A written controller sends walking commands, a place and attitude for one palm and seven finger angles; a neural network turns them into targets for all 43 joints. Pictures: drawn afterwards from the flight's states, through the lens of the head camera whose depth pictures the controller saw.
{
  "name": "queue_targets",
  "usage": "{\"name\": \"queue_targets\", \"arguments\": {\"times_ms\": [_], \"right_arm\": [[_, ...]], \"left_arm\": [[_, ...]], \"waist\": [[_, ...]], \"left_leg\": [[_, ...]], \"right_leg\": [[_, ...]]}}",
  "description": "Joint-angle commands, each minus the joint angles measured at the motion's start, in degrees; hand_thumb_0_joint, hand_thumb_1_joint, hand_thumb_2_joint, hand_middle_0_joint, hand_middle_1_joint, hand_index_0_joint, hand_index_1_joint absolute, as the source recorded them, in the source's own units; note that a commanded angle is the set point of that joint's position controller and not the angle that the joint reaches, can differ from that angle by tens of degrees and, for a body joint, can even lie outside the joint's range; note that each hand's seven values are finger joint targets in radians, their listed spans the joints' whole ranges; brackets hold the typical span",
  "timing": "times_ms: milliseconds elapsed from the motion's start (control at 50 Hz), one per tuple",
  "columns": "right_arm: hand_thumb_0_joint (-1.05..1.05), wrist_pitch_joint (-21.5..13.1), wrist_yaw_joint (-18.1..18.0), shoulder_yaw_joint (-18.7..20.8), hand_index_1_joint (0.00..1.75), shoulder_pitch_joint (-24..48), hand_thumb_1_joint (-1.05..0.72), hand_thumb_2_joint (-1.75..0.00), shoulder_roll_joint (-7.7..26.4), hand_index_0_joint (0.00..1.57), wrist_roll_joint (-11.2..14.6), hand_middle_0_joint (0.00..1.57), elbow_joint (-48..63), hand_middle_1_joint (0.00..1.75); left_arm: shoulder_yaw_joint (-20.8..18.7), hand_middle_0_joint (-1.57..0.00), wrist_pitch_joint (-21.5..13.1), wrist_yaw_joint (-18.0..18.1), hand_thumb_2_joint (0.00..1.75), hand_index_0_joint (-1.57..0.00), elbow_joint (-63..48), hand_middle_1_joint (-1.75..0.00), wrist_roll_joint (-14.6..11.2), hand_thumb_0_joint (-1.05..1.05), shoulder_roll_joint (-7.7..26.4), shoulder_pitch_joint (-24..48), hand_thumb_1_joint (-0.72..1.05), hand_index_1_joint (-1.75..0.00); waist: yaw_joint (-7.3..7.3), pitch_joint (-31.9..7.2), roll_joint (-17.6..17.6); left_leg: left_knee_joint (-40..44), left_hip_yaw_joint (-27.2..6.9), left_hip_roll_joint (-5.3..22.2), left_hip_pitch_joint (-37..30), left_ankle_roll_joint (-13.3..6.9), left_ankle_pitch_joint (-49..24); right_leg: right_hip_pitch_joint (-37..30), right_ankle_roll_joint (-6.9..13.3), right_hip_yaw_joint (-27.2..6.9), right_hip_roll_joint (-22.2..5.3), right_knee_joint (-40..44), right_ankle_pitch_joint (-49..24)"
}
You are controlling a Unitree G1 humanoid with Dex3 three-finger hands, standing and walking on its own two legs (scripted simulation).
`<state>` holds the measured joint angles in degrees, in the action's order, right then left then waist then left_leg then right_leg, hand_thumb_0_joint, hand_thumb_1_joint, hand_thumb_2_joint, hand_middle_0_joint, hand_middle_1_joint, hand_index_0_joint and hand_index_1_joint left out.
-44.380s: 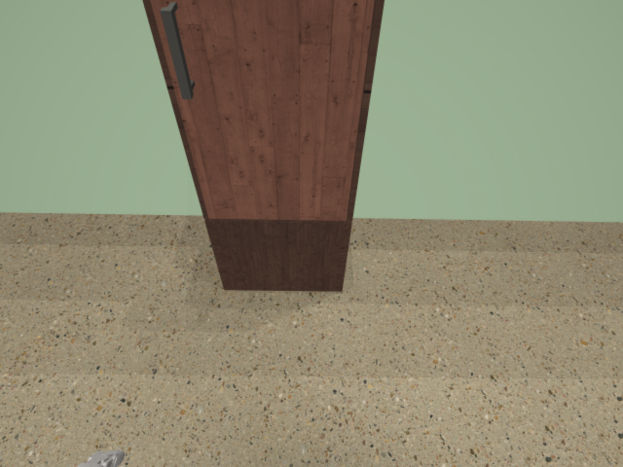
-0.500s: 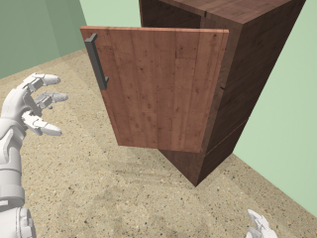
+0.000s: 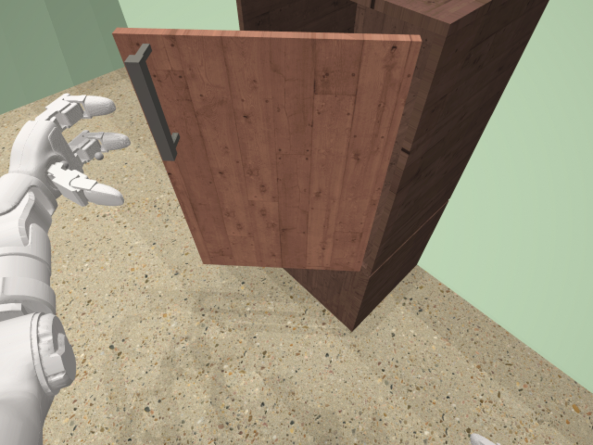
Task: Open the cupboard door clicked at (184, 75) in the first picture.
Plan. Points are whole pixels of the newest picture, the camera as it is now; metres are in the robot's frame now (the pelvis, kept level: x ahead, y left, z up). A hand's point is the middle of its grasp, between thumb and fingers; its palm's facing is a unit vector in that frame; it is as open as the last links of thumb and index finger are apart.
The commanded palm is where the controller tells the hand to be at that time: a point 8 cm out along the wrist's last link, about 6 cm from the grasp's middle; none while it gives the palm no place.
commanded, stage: move the hooked fingers beside the handle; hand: left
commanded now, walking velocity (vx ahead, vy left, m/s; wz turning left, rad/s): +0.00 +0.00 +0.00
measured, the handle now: (158, 106) +0.56 +0.20 +0.16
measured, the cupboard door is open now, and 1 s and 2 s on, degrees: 43 43 43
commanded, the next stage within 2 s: slide the fingers in behind the handle in 1.36 s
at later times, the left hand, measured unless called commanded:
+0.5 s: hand (114, 117) +0.52 +0.25 +0.17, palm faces -0.05 -1.00 +0.00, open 14.0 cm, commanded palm +0.51 +0.31 +0.16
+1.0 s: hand (109, 119) +0.53 +0.26 +0.16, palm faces -0.07 -1.00 +0.01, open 14.0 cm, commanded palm +0.51 +0.31 +0.16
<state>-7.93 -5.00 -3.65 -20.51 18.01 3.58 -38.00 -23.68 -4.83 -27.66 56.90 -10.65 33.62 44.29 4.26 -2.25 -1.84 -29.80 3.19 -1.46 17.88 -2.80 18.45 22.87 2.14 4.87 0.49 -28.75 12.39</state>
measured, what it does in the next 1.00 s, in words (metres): stands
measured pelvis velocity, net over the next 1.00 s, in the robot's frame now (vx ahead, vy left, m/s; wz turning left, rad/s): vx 0.03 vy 0.02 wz -0.02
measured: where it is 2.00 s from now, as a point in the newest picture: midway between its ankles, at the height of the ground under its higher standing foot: outside the picture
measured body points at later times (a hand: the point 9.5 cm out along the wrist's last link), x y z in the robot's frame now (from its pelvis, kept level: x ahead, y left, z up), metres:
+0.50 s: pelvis +0.01 +0.01 -0.01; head +0.11 +0.02 +0.43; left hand +0.52 +0.31 +0.17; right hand -0.02 -0.28 -0.11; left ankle -0.04 +0.08 -0.73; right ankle +0.02 -0.10 -0.73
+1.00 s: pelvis +0.03 +0.02 -0.01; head +0.13 +0.03 +0.43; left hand +0.53 +0.32 +0.16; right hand +0.01 -0.26 -0.12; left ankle -0.04 +0.08 -0.73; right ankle +0.02 -0.10 -0.73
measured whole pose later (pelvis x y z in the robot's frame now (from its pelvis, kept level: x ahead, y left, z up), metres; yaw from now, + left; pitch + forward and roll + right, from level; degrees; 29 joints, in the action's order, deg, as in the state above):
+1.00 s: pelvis +0.03 +0.02 -0.01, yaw -1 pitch +16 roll -3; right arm 4.3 -2.3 -2.3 -25.8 17.4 1.5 -36.7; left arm -27.2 -8.5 -29.9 69.0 -6.9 42.2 57.1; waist 8.7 -4.6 -1.9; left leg -35.2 3.0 -0.3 28.3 -3.6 22.7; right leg 31.7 1.0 4.7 1.7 -30.2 14.2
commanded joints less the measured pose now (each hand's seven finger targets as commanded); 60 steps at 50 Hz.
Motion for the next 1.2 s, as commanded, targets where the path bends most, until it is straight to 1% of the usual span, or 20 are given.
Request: {"name": "queue_targets", "arguments": {"times_ms": [0,20,180,240,300,360,440,540,600,680,720,780,820,880,920,980,1040,1100,1120,1180], "right_arm": [[0.00,-0.82,-0.59,3.72,0.30,-4.03,-0.90,-0.90,9.73,0.20,-0.21,0.20,5.16,0.30],[0.00,-0.63,-0.60,3.71,0.30,-4.49,-0.90,-0.90,9.85,0.20,-0.17,0.20,5.07,0.30],[0.00,1.70,-0.86,3.75,0.30,-8.14,-0.90,-0.90,10.81,0.20,-0.52,0.20,2.64,0.30],[0.00,2.92,-0.61,3.99,0.30,-9.48,-0.90,-0.90,10.88,0.20,-0.84,0.20,2.64,0.30],[0.00,4.24,-0.67,4.23,0.30,-11.24,-0.90,-0.90,11.55,0.20,-1.07,0.20,1.83,0.30],[0.00,5.40,-0.47,3.99,0.30,-11.93,-0.90,-0.90,11.73,0.20,-1.20,0.20,1.95,0.30],[0.00,7.06,-0.14,4.50,0.30,-13.99,-0.90,-0.90,11.69,0.20,-1.72,0.20,2.32,0.30],[0.00,9.03,0.23,4.47,0.30,-15.23,-0.90,-0.90,11.71,0.20,-1.94,0.20,2.01,0.30],[0.00,9.90,0.71,4.65,0.30,-15.84,-0.90,-0.90,11.70,0.20,-2.20,0.20,3.16,0.30],[0.00,11.02,1.25,4.89,0.30,-15.57,-0.90,-0.90,11.54,0.20,-2.18,0.20,4.04,0.30],[0.00,11.37,1.32,4.97,0.30,-15.64,-0.90,-0.90,11.53,0.20,-2.16,0.20,4.10,0.30],[0.00,11.60,1.38,5.08,0.30,-15.44,-0.90,-0.90,11.19,0.20,-2.05,0.20,3.93,0.30],[0.00,11.48,1.57,5.06,0.30,-15.26,-0.90,-0.90,10.87,0.20,-2.22,0.20,3.90,0.30],[0.00,11.45,1.87,5.25,0.30,-14.92,-0.90,-0.90,10.68,0.20,-2.14,0.20,3.80,0.30],[0.00,11.24,1.98,5.26,0.30,-14.58,-0.90,-0.90,10.61,0.20,-2.11,0.20,3.81,0.30],[0.00,11.19,2.08,5.19,0.30,-13.73,-0.90,-0.90,10.58,0.20,-1.99,0.20,4.13,0.30],[0.00,11.13,1.89,4.98,0.30,-13.36,-0.90,-0.90,10.61,0.20,-1.91,0.20,4.46,0.30],[0.00,10.82,1.61,5.16,0.30,-12.92,-0.90,-0.90,10.44,0.20,-1.88,0.20,4.43,0.30],[0.00,10.83,1.58,4.94,0.30,-12.87,-0.90,-0.90,10.54,0.20,-1.92,0.20,4.15,0.30],[0.00,10.46,1.33,4.50,0.30,-12.23,-0.90,-0.90,10.56,0.20,-1.71,0.20,3.91,0.30]], "left_arm": [[-3.51,-0.30,-5.17,0.37,0.30,-0.30,-9.13,-1.20,-0.42,0.00,20.87,29.06,-0.50,-1.20],[-4.98,-0.30,-5.51,0.27,0.30,-0.30,-8.02,-1.20,-0.12,0.00,22.52,28.73,-0.50,-1.20],[-2.47,-0.30,-7.07,-1.42,0.30,-0.30,0.86,-1.20,0.84,0.00,23.12,37.52,-0.50,-1.20],[-2.95,-0.30,-7.64,-1.56,0.30,-0.30,0.48,-1.20,1.53,0.00,24.56,38.90,-0.50,-1.20],[-3.47,-0.30,-7.23,-1.58,0.30,-0.30,5.37,-1.20,1.46,0.00,25.51,39.84,-0.50,-1.20],[-2.98,-0.30,-7.22,-1.31,0.30,-0.30,5.98,-1.20,3.10,0.00,27.31,43.74,-0.50,-1.20],[-6.42,-0.30,-8.62,-0.85,0.30,-0.30,4.03,-1.20,4.01,0.00,31.91,45.03,-0.50,-1.20],[-5.13,-0.30,-7.59,-1.34,0.30,-0.30,8.05,-1.20,4.33,0.00,30.39,44.93,-0.50,-1.20],[-6.13,-0.30,-7.65,-1.56,0.30,-0.30,6.66,-1.20,4.17,0.00,30.55,40.76,-0.50,-1.20],[-7.38,-0.30,-7.55,-2.10,0.30,-0.30,5.31,-1.20,3.86,0.00,31.38,38.88,-0.50,-1.20],[-6.76,-0.30,-7.94,-2.24,0.30,-0.30,2.53,-1.20,3.47,0.00,30.44,40.71,-0.50,-1.20],[-6.67,-0.30,-8.12,-2.29,0.30,-0.30,1.65,-1.20,3.18,0.00,30.05,40.92,-0.50,-1.20],[-5.82,-0.30,-8.67,-2.25,0.30,-0.30,-2.06,-1.20,2.82,0.00,28.54,42.39,-0.50,-1.20],[-6.22,-0.30,-7.80,-2.27,0.30,-0.30,-0.36,-1.20,2.06,0.00,27.44,38.64,-0.50,-1.20],[-5.14,-0.30,-7.53,-2.35,0.30,-0.30,-2.20,-1.20,1.80,0.00,25.87,39.60,-0.50,-1.20],[-4.82,-0.30,-6.26,-1.98,0.30,-0.30,0.83,-1.20,1.72,0.00,24.70,36.10,-0.50,-1.20],[-4.59,-0.30,-6.44,-1.54,0.30,-0.30,-0.13,-1.20,2.03,0.00,25.24,38.20,-0.50,-1.20],[-2.57,-0.30,-7.52,-0.95,0.30,-0.30,-2.40,-1.20,1.61,0.00,22.56,41.10,-0.50,-1.20],[-4.11,-0.30,-7.58,-0.74,0.30,-0.30,-1.71,-1.20,1.79,0.00,24.56,41.53,-0.50,-1.20],[-2.47,-0.30,-7.02,-0.52,0.30,-0.30,2.70,-1.20,2.10,0.00,23.22,42.33,-0.50,-1.20]], "waist": [[0.46,-19.26,-1.12],[0.03,-19.95,-1.07],[3.63,-18.66,-2.22],[3.38,-23.26,-6.07],[4.72,-21.08,-1.04],[5.42,-20.93,-4.08],[4.88,-28.16,-7.28],[5.95,-24.64,-6.19],[4.39,-27.44,-8.67],[4.12,-26.57,-5.20],[4.44,-27.89,-8.04],[4.85,-27.15,-7.35],[4.57,-29.89,-11.87],[4.35,-27.69,-8.21],[4.13,-28.05,-10.06],[4.12,-24.59,-6.37],[4.06,-25.09,-7.25],[5.12,-26.55,-8.33],[4.73,-26.79,-7.78],[5.85,-23.01,-5.10]], "left_leg": [[2.08,-5.08,1.94,-3.35,0.99,-21.54],[1.91,-5.36,1.82,-3.11,0.94,-22.04],[0.57,-5.91,1.87,-0.91,0.85,-19.14],[-0.64,-5.99,1.95,-3.50,1.40,-23.97],[-1.31,-5.96,2.43,-0.79,0.97,-23.51],[-1.35,-6.21,2.09,1.01,0.98,-21.00],[-3.49,-6.86,2.59,-3.42,2.11,-30.03],[-4.03,-7.00,3.11,-2.05,1.96,-30.99],[-4.80,-6.81,3.28,-4.04,2.46,-35.99],[-4.58,-6.37,3.16,-1.35,1.60,-33.33],[-4.99,-6.66,3.52,-4.64,2.18,-36.59],[-5.15,-6.80,3.60,-4.56,2.02,-36.03],[-5.88,-7.62,4.03,-9.60,3.18,-42.60],[-5.99,-7.47,4.22,-8.20,2.82,-42.49],[-6.27,-7.67,4.21,-9.69,3.20,-45.63],[-5.83,-7.10,4.06,-6.13,2.65,-41.03],[-5.70,-7.26,3.82,-6.02,2.80,-40.68],[-6.32,-7.29,3.98,-8.14,2.85,-41.35],[-6.16,-7.83,4.00,-7.89,3.07,-40.55],[-5.44,-7.15,3.42,-3.35,2.15,-32.95]], "right_leg": [[-10.75,-0.16,-4.17,-1.58,0.45,-17.66],[-11.06,-0.15,-4.30,-1.33,0.29,-17.88],[-5.99,-0.37,-4.29,-1.03,0.28,-15.20],[-5.97,-0.24,-4.40,-0.86,-0.66,-17.62],[-4.65,-0.44,-4.15,-0.55,-0.74,-17.98],[-3.27,-0.51,-4.38,-0.52,-0.88,-16.12],[-3.94,-0.38,-4.40,-0.05,-2.17,-20.79],[-1.08,-0.57,-3.81,0.43,-1.93,-20.63],[-1.38,-0.12,-3.62,0.60,-2.77,-22.49],[-3.25,-0.60,-3.75,0.67,-2.60,-23.19],[-1.44,-0.51,-3.57,0.96,-2.79,-23.10],[-1.27,-0.66,-3.50,0.95,-2.64,-22.63],[0.20,-0.32,-3.19,1.27,-3.15,-23.57],[-0.06,-0.58,-2.99,1.27,-2.76,-23.71],[0.25,-0.38,-2.86,1.31,-3.10,-24.94],[0.10,-0.59,-2.81,1.12,-2.84,-23.58],[-0.65,-0.42,-2.90,0.96,-3.29,-24.01],[0.24,-0.31,-2.98,0.90,-3.44,-23.95],[0.12,-0.40,-3.01,1.02,-3.46,-23.13],[-0.05,-0.58,-3.20,0.78,-2.94,-21.19]]}}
